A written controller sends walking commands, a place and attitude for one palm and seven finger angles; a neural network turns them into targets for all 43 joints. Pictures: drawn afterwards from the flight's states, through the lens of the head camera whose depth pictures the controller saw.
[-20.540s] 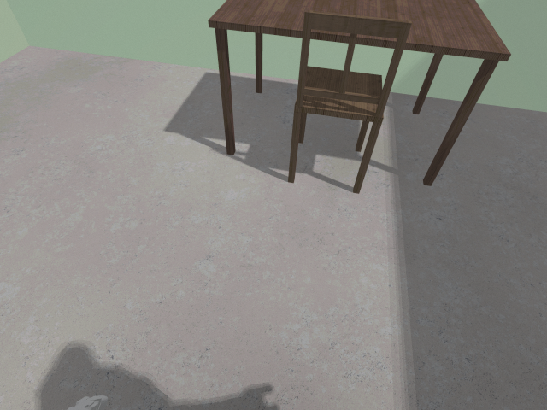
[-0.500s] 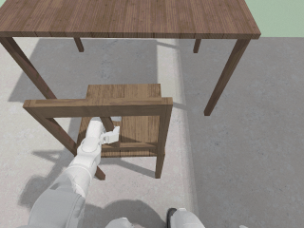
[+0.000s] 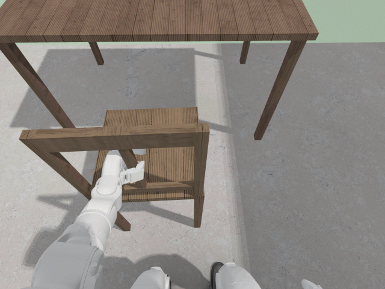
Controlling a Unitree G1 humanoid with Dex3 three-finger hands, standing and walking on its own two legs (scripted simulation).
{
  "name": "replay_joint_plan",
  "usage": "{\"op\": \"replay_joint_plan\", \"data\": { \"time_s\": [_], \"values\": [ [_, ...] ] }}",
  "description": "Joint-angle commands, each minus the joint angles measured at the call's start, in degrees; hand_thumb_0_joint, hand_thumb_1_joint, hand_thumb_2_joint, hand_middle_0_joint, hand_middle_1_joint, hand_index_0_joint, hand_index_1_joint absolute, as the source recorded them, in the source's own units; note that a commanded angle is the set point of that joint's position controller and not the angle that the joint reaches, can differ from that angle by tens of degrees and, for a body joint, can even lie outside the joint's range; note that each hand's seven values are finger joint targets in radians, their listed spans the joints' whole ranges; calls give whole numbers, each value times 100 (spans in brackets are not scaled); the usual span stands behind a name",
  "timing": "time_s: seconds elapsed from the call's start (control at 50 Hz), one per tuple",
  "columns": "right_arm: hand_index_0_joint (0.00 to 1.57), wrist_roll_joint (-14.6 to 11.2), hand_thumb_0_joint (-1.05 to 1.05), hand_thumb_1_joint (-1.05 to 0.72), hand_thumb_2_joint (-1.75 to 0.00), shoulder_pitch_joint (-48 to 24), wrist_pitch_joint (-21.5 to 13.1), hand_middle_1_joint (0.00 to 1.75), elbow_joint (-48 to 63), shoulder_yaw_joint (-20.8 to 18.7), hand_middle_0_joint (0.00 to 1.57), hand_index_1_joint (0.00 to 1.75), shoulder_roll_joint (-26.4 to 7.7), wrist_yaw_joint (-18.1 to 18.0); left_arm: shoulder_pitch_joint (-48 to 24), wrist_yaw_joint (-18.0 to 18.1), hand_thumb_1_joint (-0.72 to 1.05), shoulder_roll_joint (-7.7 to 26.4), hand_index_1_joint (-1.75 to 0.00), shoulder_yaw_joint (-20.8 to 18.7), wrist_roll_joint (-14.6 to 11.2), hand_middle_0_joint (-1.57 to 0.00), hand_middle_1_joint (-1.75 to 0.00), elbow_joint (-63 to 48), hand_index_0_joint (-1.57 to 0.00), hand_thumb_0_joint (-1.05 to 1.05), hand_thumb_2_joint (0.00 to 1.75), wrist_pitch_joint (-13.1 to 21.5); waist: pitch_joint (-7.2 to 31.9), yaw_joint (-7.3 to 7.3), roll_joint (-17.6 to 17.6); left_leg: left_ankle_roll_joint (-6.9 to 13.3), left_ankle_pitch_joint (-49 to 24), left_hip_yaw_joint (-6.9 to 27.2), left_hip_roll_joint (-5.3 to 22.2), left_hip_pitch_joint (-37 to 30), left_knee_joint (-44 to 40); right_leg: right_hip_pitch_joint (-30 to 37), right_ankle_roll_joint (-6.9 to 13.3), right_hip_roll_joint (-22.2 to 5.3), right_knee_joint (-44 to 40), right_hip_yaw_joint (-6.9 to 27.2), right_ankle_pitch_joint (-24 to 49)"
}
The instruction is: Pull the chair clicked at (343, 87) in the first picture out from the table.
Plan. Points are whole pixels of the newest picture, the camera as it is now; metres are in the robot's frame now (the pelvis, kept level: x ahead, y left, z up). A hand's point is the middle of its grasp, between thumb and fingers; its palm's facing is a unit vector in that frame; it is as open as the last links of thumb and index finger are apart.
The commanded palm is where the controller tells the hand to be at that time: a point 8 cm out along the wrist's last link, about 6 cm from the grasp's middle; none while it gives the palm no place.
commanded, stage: step backward, pulling the chair out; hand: left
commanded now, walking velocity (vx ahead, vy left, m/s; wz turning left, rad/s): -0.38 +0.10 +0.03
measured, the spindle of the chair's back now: (134, 168) +0.40 +0.16 -0.09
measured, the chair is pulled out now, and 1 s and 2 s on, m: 0.37 0.46 0.61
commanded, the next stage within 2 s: stop walking, hand still on the chair in 1.38 s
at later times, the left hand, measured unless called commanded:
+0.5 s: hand (135, 187) +0.33 +0.14 -0.05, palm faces +0.02 -0.98 -0.18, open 5.6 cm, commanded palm +0.34 +0.19 -0.05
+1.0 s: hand (131, 206) +0.29 +0.14 -0.05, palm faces +0.00 -0.99 -0.17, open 5.5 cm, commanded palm +0.29 +0.19 -0.05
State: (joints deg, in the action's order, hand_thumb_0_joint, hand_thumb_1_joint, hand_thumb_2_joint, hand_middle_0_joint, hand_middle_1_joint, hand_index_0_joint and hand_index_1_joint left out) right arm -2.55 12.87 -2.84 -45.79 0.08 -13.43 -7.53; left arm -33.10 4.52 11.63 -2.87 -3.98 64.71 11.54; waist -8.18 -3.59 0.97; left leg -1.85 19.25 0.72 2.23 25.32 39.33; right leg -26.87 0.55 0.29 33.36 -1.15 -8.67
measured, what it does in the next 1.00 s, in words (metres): steps on the spot: right foot, then left foot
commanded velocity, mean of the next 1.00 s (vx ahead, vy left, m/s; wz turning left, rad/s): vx -0.37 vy -0.01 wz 0.03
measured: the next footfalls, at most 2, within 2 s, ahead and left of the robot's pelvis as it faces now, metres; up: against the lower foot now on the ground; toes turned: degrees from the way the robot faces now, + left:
right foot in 0.26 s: +0.05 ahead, -0.13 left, +0.00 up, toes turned -1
left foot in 0.50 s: +0.04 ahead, +0.13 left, +0.00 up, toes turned +0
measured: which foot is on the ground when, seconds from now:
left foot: down 0.00-0.40, up 0.42-0.48, down 0.50-0.74, up 0.76-0.88, down 0.90-1.00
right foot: down 0.00-0.16, up 0.18-0.24, down 0.26-0.96, up 0.98-1.00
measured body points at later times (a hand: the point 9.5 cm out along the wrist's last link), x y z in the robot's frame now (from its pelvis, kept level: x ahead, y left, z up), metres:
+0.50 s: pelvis -0.04 +0.00 +0.00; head +0.03 +0.00 +0.44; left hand +0.33 +0.19 -0.04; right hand +0.02 -0.27 -0.13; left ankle +0.00 +0.13 -0.72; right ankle +0.05 -0.12 -0.72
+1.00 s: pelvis -0.09 +0.01 +0.00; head -0.01 +0.02 +0.45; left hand +0.28 +0.19 -0.04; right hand -0.02 -0.27 -0.12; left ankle -0.08 +0.13 -0.72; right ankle -0.01 -0.12 -0.72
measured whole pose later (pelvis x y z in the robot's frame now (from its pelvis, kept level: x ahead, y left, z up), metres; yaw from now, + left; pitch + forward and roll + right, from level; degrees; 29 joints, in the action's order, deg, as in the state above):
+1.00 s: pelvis -0.09 +0.01 +0.00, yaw +0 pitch +2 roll +0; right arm -1.7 13.5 -2.5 -45.8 0.2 -15.3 -8.0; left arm -34.1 4.4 11.5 -1.5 -3.0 63.0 8.9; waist -8.2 -2.7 -1.3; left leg -0.1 17.1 0.5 -0.1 20.5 35.5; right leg -26.6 -1.1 -2.4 34.9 -0.7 -11.2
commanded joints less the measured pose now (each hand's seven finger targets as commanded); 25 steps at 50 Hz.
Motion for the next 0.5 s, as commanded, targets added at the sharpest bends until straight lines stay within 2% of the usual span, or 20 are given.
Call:
{"op": "replay_joint_plan", "data": {
  "time_s": [0.0,0.02,0.04,0.06,0.08,0.12,0.14,0.16,0.2,0.24,0.26,0.28,0.3,0.34,0.36,0.38,0.42,0.44,0.46,0.48],
  "values": [
    [20,39,0,-90,-90,463,-193,30,315,-241,20,30,-888,-64,-1802,117,90,1235,-145,-142,211,-50,-145,-943,-50,0,90,341,2623,108,-799,32,747,193,-117,-905,472,880,390,-1706,-1585,1259,-168],
    [20,52,0,-90,-90,481,-197,30,275,-190,20,30,-871,-67,-1872,109,90,1173,-145,-118,205,-50,-145,-965,-50,0,90,349,2629,60,-873,59,579,199,-76,-996,125,936,274,-1557,-1460,961,-28],
    [20,40,0,-90,-90,505,-208,30,223,-197,20,30,-961,-98,-1877,116,90,1187,-145,-110,176,-50,-145,-949,-50,0,90,330,2564,19,-683,103,186,249,58,-1151,-535,899,156,-1351,-1276,713,12],
    [20,43,0,-90,-90,490,-217,30,263,-197,20,30,-1029,-127,-1856,120,90,1152,-145,-124,182,-50,-145,-975,-50,0,90,349,2510,41,-346,229,-573,503,340,-1074,-1205,898,-75,-909,-904,423,-96],
    [20,41,0,-90,-90,310,-213,30,429,-219,20,30,-1050,-136,-1932,107,90,1020,-145,-3,150,-50,-145,-1152,-50,0,90,406,2474,114,341,425,-830,836,769,-782,-1547,1020,-220,-499,-294,236,-475],
    [20,40,0,-90,-90,178,-219,30,655,-214,20,30,-938,-97,-2152,80,90,782,-145,166,95,-50,-145,-1364,-50,0,90,413,2308,220,879,712,-243,1217,1351,-53,-1976,1305,-134,-229,645,193,-1234],
    [20,61,0,-90,-90,151,-214,30,648,-208,20,30,-937,-138,-2287,85,90,856,-145,110,70,-50,-145,-1502,-50,0,90,406,2228,213,1060,845,-662,1297,1463,7,-1907,1268,-121,-191,909,201,-1125],
    [20,79,0,-90,-90,285,-204,30,552,-231,20,30,-932,-136,-2237,75,90,832,-145,76,61,-50,-145,-1401,-50,0,90,385,2246,183,1050,895,-1464,1266,1501,-294,-1650,1242,-133,-179,884,188,-990],
    [20,104,0,-90,-90,429,-241,30,425,-270,20,30,-915,-89,-2183,47,90,823,-145,30,110,-50,-145,-1244,-50,0,90,382,2381,151,718,799,-2725,1043,1364,-905,-1045,1260,-134,-219,233,257,-376],
    [20,123,0,-90,-90,472,-290,30,334,-305,20,30,-951,-51,-2133,33,90,942,-145,-25,197,-50,-145,-1150,-50,0,90,396,2466,108,560,539,-2954,815,1138,-989,-803,1461,-89,-367,-77,357,756],
    [20,117,0,-90,-90,368,-280,30,343,-303,20,30,-925,-34,-2138,27,90,927,-145,34,243,-50,-145,-1117,-50,0,90,385,2396,124,711,395,-2175,666,1044,-458,-898,1634,-25,-483,38,415,508],
    [20,77,0,-90,-90,386,-277,30,373,-350,20,30,-974,-46,-2115,60,90,1098,-145,-96,200,-50,-145,-1161,-50,0,90,395,2427,149,475,330,-1570,582,942,-316,-826,1612,43,-559,-30,606,348],
    [20,61,0,-90,-90,404,-281,30,394,-359,20,30,-943,-56,-2017,88,90,1202,-145,-141,198,-50,-145,-1149,-50,0,90,421,2472,136,212,253,-991,418,710,-314,-592,1443,112,-786,-291,907,199],
    [20,24,0,-90,-90,538,-319,30,319,-361,20,30,-914,-61,-1838,127,90,1393,-145,-193,189,-50,-145,-1064,-50,0,90,440,2618,92,-476,39,82,77,122,-755,97,887,356,-1435,-1220,1538,-204],
    [20,29,0,-90,-90,479,-321,30,275,-334,20,30,-871,-55,-1799,146,90,1458,-145,-237,198,-50,-145,-940,-50,0,90,416,2658,111,-709,-16,521,55,-41,-833,456,828,453,-1709,-1497,1670,-332],
    [20,40,0,-90,-90,391,-317,30,299,-298,20,30,-866,-51,-1782,143,90,1427,-145,-226,210,-50,-145,-928,-50,0,90,401,2636,155,-755,-10,711,160,-103,-776,724,862,497,-1790,-1561,1610,-301],
    [20,66,0,-90,-90,377,-320,30,242,-211,20,30,-867,-47,-1821,116,90,1341,-145,-272,232,-50,-145,-893,-50,0,90,364,2639,114,-962,19,572,286,-72,-809,495,1031,453,-1678,-1321,1205,317],
    [20,68,0,-90,-90,416,-326,30,180,-186,20,30,-945,-78,-1812,114,90,1322,-145,-249,191,-50,-145,-862,-50,0,90,339,2532,64,-853,49,189,323,39,-989,-135,1018,325,-1466,-1085,826,581],
    [20,71,0,-90,-90,432,-333,30,176,-176,20,30,-979,-105,-1795,110,90,1250,-145,-233,199,-50,-145,-868,-50,0,90,345,2471,58,-571,152,-643,472,274,-1079,-960,920,60,-1068,-739,507,416],
    [20,76,0,-90,-90,379,-331,30,255,-233,20,30,-1096,-126,-1856,106,90,1160,-145,-193,200,-50,-145,-900,-50,0,90,395,2433,102,-61,355,-1543,907,713,-972,-1345,941,-172,-545,-297,276,244]
  ]
}}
